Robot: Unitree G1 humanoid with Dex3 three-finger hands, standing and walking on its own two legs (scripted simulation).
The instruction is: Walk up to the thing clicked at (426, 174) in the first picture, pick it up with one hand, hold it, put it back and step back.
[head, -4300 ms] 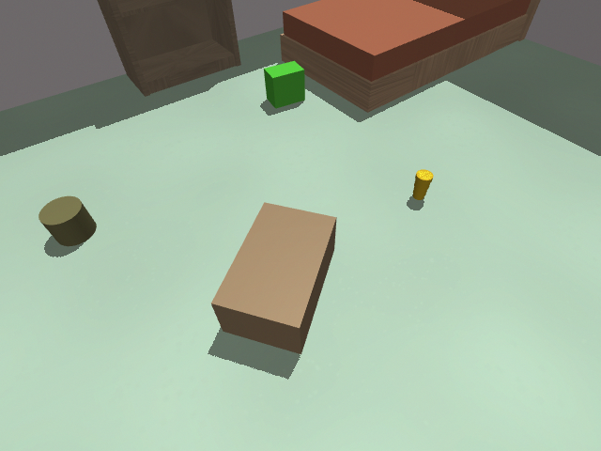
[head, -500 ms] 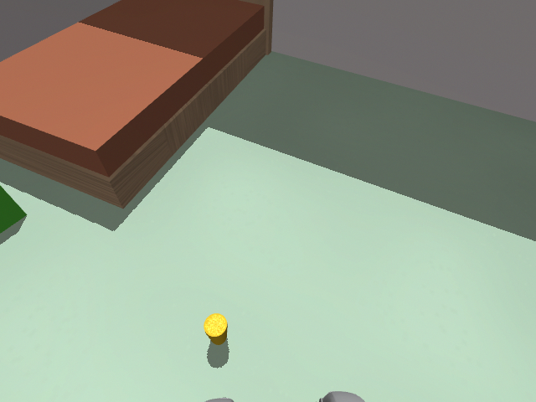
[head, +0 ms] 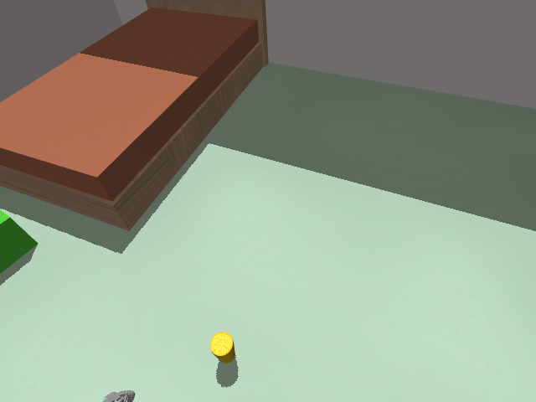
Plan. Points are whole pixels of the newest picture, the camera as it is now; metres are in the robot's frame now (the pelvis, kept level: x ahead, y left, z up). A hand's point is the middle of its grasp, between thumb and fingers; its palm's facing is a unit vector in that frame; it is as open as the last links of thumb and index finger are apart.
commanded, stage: walk up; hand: left
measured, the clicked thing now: (224, 349) +0.39 +0.23 -0.70
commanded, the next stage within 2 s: stand in 0.84 s
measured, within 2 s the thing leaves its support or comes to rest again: neither
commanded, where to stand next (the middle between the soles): +0.06 +0.00 m, yaw +2 degrees
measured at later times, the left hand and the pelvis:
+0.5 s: hand out of the picture +0.09 +0.26 -0.14, palm faces +0.01 -0.95 -0.32, open 7.4 cm; pelvis +0.01 +0.00 +0.02, yaw +0 degrees
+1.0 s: hand out of the picture +0.10 +0.25 -0.14, palm faces +0.00 -0.95 -0.32, open 7.4 cm; pelvis +0.03 +0.00 +0.02, yaw +1 degrees
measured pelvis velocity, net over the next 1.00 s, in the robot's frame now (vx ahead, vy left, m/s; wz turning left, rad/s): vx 0.03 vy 0.00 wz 0.01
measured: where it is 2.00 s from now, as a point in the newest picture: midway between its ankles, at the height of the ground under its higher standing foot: outside the picture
